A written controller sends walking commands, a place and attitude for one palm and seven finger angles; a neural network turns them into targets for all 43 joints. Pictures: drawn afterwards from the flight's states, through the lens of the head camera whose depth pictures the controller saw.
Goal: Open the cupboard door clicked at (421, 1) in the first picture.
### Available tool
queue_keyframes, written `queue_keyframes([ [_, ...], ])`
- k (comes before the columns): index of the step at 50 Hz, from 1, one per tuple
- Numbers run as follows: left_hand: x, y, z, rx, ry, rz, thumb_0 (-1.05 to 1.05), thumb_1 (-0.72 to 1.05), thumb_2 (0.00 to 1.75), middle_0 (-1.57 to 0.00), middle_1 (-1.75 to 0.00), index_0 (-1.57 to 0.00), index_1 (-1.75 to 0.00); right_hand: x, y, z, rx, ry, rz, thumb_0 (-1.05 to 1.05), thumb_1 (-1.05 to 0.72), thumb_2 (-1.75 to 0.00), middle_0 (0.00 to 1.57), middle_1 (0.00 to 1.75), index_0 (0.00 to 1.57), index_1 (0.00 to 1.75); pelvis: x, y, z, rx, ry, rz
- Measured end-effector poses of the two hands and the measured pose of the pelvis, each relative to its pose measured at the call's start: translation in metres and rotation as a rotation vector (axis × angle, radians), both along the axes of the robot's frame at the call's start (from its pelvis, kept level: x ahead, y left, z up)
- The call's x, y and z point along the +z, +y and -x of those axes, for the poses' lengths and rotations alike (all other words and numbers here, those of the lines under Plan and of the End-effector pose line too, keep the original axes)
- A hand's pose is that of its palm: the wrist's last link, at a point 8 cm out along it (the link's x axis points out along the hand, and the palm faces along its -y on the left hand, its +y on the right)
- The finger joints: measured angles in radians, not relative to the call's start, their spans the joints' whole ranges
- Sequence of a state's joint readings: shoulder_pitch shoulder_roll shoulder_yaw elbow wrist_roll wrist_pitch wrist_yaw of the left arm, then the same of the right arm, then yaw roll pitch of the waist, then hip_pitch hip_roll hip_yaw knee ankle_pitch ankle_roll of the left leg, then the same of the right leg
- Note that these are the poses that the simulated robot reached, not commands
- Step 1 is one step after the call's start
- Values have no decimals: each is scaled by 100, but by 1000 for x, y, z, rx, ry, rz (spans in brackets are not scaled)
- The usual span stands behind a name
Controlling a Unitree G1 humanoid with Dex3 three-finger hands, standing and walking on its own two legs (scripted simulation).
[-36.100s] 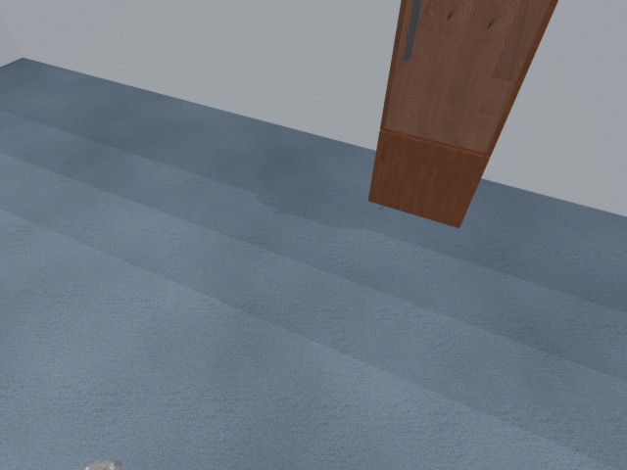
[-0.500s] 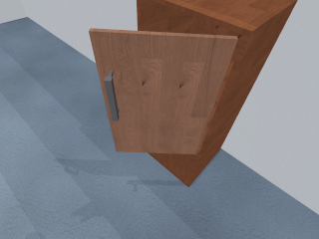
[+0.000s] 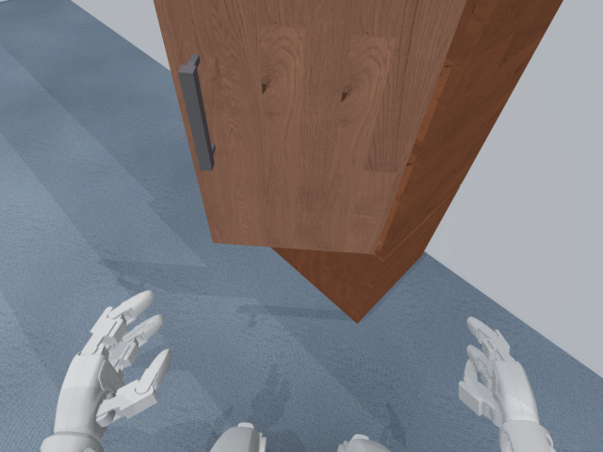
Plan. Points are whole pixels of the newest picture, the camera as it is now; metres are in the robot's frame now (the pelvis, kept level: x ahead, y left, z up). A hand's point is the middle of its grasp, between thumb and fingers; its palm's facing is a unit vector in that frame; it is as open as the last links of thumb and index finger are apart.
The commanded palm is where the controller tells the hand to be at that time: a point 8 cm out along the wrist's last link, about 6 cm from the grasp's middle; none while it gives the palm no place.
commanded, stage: raise the hand with hooked fingers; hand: left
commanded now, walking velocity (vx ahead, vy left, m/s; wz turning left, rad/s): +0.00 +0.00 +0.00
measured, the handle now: (201, 116) +0.57 +0.22 +0.12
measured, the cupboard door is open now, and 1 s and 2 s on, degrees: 42 42 42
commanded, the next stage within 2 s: move the hooked fingers beside the handle in 1.64 s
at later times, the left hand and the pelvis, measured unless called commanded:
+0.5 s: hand (109, 310) +0.25 +0.25 +0.07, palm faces +0.05 -1.00 -0.04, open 11.8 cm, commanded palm +0.22 +0.30 +0.09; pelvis +0.01 +0.01 +0.02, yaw +0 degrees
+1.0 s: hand (59, 260) +0.28 +0.30 +0.12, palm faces +0.08 -1.00 -0.05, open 13.9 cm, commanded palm +0.26 +0.35 +0.13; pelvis +0.01 +0.03 +0.04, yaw +1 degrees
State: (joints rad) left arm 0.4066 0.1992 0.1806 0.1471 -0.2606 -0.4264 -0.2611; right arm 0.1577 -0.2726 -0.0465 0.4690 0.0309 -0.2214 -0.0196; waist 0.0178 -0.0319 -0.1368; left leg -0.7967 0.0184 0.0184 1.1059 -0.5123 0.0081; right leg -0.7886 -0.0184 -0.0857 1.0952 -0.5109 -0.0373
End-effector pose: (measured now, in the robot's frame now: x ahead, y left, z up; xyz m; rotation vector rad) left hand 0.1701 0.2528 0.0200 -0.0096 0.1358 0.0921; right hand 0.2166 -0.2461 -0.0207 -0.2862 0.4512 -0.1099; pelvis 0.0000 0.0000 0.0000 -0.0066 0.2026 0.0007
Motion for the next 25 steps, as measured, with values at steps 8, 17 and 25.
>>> queue_keyframes([
  [8,37,19,-8,9,-130,-97,1,38,68,-23,-64,-23,-64,-38,20,13,51,142,-34,1,-91,-90,20,30,20,30,-1,-9,-2,40,16,36],
  [17,45,36,-51,-53,-27,-40,1,17,59,-25,-77,-25,-77,-48,16,63,-64,276,-78,1,-91,-90,20,30,20,30,15,-3,-9,12,15,22],
  [25,58,48,-59,-44,-77,-54,0,-2,51,-26,-89,-26,-89,-32,1,77,-108,288,-11,1,-91,-90,20,30,20,30,24,11,-13,4,2,21],
])
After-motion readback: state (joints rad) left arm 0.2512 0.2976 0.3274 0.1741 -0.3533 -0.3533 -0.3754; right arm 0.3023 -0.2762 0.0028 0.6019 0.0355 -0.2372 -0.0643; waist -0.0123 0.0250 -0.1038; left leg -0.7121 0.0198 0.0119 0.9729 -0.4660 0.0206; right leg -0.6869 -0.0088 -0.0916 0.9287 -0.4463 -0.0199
